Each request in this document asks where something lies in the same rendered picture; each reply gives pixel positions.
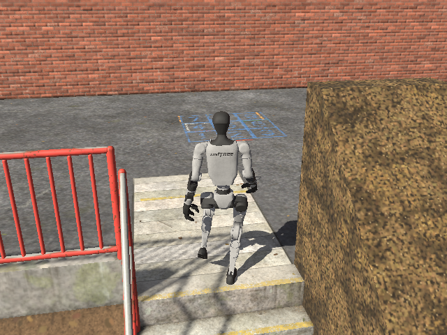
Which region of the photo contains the robot left forearm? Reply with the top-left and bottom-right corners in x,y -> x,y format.
184,171 -> 198,205

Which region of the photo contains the left robot shin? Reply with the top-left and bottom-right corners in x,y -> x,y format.
201,209 -> 212,248

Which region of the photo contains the robot right forearm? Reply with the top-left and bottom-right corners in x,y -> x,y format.
246,168 -> 257,188

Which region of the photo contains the robot right thigh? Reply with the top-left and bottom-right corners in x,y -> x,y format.
230,194 -> 248,240

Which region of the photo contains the left robot upper arm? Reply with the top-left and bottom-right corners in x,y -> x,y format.
191,142 -> 207,182

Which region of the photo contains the right robot upper arm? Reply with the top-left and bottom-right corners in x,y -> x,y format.
237,141 -> 253,179

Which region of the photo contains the left robot hand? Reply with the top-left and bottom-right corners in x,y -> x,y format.
183,203 -> 199,221

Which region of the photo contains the right robot hand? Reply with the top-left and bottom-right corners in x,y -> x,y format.
241,183 -> 258,193

